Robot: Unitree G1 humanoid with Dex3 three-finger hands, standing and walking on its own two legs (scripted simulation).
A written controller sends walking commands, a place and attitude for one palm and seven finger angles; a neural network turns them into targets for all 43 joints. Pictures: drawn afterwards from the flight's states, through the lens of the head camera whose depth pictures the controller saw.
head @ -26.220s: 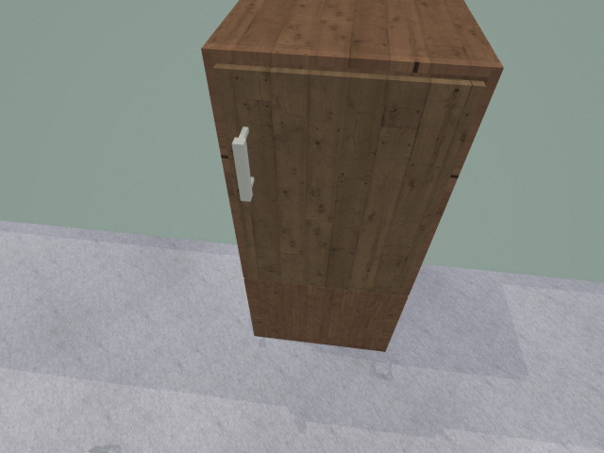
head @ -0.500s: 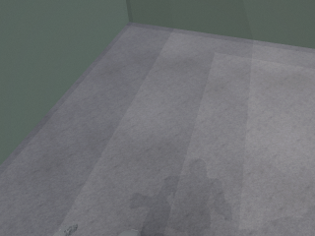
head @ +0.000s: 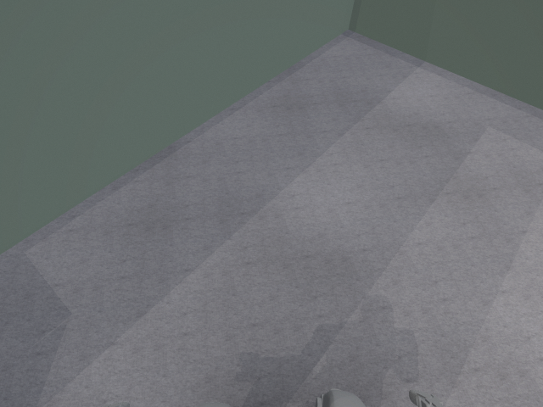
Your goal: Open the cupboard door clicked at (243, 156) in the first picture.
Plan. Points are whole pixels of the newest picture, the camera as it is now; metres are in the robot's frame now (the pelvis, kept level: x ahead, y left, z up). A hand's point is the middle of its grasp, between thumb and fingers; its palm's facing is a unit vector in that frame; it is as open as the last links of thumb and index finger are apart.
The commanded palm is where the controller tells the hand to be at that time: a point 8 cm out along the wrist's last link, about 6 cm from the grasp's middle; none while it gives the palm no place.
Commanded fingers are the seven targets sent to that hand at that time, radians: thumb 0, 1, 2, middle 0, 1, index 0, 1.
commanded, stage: turn to face it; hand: left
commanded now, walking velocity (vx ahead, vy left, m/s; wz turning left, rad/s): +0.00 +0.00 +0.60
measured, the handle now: out of the picture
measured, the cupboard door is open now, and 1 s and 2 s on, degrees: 41 41 41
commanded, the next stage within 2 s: none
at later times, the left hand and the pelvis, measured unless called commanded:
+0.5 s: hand out of the picture +0.01 +0.16 -0.17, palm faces +0.34 -0.91 -0.23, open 7.3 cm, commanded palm none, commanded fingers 0.00 0.90 0.90 -0.20 -0.30 -0.20 -0.30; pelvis +0.01 -0.04 +0.00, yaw +19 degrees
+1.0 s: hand out of the picture -0.01 +0.13 -0.14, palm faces +0.57 -0.77 -0.27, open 7.4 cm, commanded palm none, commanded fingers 0.00 0.90 0.90 -0.20 -0.30 -0.20 -0.30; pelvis +0.04 -0.07 +0.01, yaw +37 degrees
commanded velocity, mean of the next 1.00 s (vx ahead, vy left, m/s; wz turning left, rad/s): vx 0.00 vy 0.00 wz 0.60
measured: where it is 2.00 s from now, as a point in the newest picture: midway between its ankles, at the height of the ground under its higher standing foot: outside the picture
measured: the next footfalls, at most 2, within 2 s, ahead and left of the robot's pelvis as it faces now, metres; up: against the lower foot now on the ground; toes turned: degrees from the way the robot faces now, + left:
right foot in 0.12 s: +0.06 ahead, -0.15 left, +0.00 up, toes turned +2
left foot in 0.50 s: +0.01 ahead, +0.09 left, +0.00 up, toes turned +24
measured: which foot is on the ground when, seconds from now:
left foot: down 0.00-0.12, up 0.14-0.48, down 0.50-0.80, up 0.82-1.00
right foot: up 0.00-0.10, down 0.12-0.50, up 0.52-0.78, down 0.80-1.00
